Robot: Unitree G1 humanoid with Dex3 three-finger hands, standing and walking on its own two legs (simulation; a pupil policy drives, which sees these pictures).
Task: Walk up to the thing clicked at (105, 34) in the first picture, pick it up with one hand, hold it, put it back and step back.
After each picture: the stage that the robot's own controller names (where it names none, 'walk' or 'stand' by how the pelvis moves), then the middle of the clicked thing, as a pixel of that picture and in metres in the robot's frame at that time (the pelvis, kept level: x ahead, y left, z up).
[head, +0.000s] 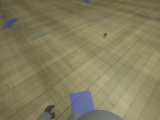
stand; (105, 35) +2.08 -0.24 -0.72
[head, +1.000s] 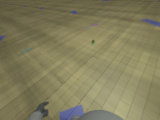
walk; (93, 42) +1.94 +0.17 -0.69
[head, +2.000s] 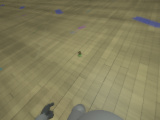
walk; (79, 54) +1.29 +0.43 -0.71
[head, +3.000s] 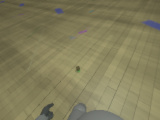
walk; (78, 69) +0.84 +0.36 -0.72
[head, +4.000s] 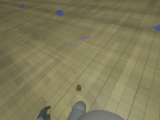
walk; (79, 88) +0.50 +0.27 -0.71
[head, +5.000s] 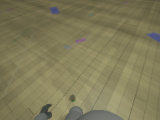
stand; (73, 98) +0.34 +0.24 -0.70
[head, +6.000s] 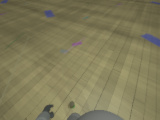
stand; (72, 104) +0.28 +0.23 -0.72
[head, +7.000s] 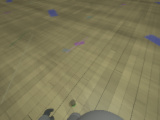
stand; (73, 103) +0.30 +0.22 -0.72
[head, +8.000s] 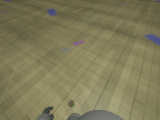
stand; (72, 103) +0.29 +0.24 -0.73
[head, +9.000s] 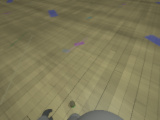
stand; (72, 104) +0.29 +0.23 -0.73
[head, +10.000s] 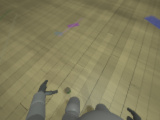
go down; (68, 90) +0.30 +0.25 -0.65
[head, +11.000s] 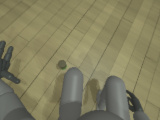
go down; (62, 65) +0.35 +0.29 -0.30
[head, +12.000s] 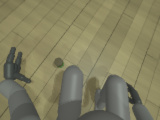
close in; (59, 63) +0.35 +0.30 -0.27
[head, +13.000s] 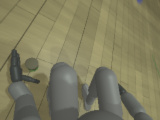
close in; (32, 65) +0.32 +0.32 -0.20
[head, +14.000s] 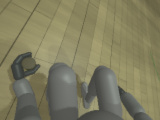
close; (30, 65) +0.31 +0.33 -0.21
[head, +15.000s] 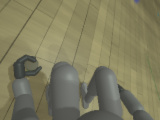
lift; (31, 65) +0.30 +0.32 -0.21
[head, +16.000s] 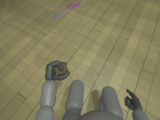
lift; (62, 71) +0.31 +0.22 -0.01
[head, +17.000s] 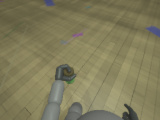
hold; (69, 75) +0.31 +0.18 +0.00
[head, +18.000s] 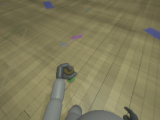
hold; (69, 74) +0.33 +0.18 -0.01
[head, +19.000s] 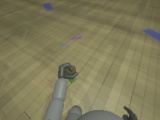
crouch; (71, 74) +0.33 +0.17 +0.00
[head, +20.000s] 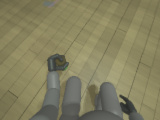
crouch; (62, 63) +0.37 +0.24 -0.10
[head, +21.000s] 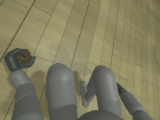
lower; (26, 59) +0.34 +0.34 -0.21
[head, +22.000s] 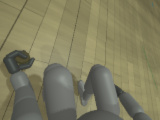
lower; (24, 60) +0.35 +0.33 -0.21
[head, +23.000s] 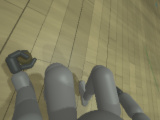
lower; (26, 60) +0.34 +0.33 -0.21
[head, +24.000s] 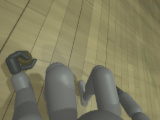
lower; (26, 61) +0.34 +0.33 -0.21
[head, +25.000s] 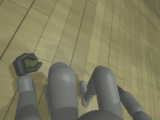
loosen; (32, 63) +0.32 +0.32 -0.21
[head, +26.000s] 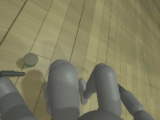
withdraw; (30, 60) +0.33 +0.30 -0.21
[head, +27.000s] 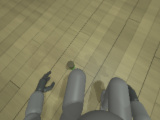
walk; (71, 65) +0.38 +0.26 -0.33
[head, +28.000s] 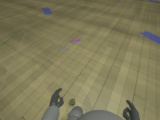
stand; (72, 102) +0.31 +0.20 -0.66
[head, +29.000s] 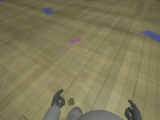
stand; (72, 101) +0.31 +0.23 -0.67
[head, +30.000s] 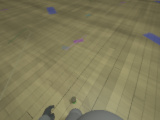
stand; (73, 100) +0.32 +0.21 -0.70
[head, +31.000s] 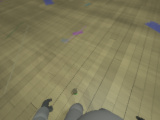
walk; (75, 91) +0.36 +0.21 -0.71
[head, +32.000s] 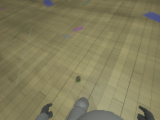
walk; (78, 79) +0.54 +0.26 -0.69
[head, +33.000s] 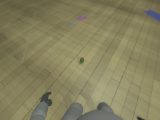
walk; (81, 60) +0.82 +0.21 -0.69
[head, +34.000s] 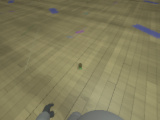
stand; (80, 66) +0.95 +0.25 -0.71
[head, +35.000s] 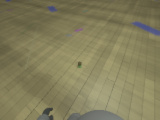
stand; (79, 64) +0.97 +0.27 -0.72
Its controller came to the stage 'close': yes
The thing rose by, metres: 0.71
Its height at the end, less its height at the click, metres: +0.00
